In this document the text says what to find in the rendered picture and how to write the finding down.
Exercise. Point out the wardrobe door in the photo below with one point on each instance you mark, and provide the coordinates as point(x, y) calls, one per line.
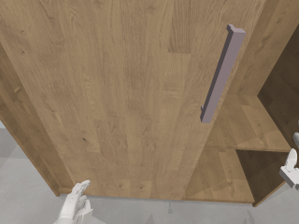
point(119, 84)
point(25, 114)

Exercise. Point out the robot right hand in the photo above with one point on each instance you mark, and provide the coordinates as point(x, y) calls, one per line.
point(288, 172)

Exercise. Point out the handle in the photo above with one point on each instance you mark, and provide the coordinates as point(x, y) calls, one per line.
point(229, 53)
point(6, 91)

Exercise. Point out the robot left hand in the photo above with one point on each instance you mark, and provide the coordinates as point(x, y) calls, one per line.
point(72, 203)

